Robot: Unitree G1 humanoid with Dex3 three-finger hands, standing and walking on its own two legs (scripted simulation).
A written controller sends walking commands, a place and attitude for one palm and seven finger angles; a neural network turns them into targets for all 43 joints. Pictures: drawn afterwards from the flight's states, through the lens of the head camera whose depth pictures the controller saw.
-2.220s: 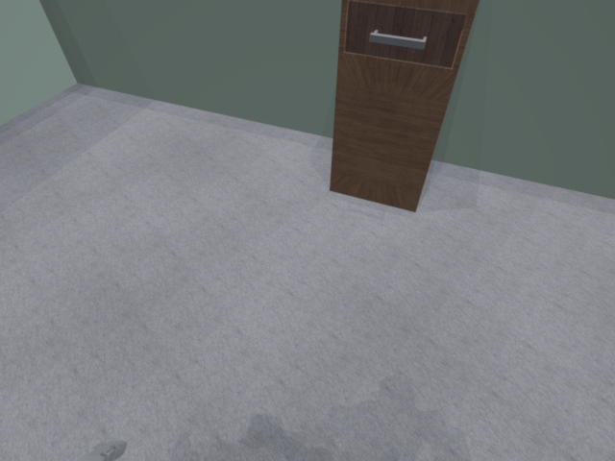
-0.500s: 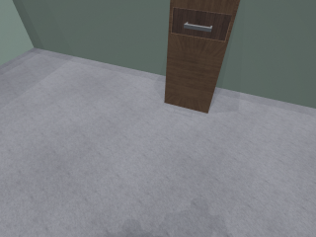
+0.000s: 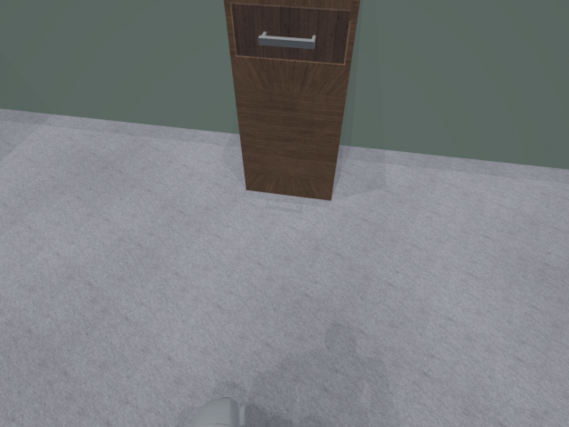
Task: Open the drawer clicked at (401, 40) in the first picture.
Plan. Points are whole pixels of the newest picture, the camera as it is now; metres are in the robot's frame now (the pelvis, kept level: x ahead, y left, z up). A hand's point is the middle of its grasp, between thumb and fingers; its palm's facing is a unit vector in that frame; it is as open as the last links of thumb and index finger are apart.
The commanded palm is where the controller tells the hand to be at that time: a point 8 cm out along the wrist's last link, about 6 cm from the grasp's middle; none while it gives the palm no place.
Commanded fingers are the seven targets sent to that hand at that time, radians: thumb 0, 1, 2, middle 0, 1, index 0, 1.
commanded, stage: walk to a spot facing it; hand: left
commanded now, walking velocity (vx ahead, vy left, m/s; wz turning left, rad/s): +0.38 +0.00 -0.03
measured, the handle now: (287, 39) +1.25 +0.07 +0.01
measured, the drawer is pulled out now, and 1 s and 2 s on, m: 0.00 0.00 0.00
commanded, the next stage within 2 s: turn to face it in 0.74 s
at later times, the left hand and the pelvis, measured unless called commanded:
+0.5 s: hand (157, 350) +0.27 +0.26 -0.18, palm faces -0.01 -0.99 -0.15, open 7.4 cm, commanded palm none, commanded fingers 0.00 0.90 0.90 -0.20 -0.30 -0.20 -0.30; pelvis +0.23 +0.09 +0.00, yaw -7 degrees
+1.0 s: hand (241, 234) +0.56 +0.15 -0.18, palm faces -0.31 -0.94 -0.18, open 7.4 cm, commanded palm none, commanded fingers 0.00 0.90 0.90 -0.20 -0.30 -0.20 -0.30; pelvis +0.41 +0.02 -0.02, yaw -19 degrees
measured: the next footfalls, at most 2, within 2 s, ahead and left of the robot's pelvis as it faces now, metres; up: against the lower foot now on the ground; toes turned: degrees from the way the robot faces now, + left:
left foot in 0.22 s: +0.28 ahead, +0.13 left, +0.00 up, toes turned +7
right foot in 0.90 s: +0.47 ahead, -0.08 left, +0.00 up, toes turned -26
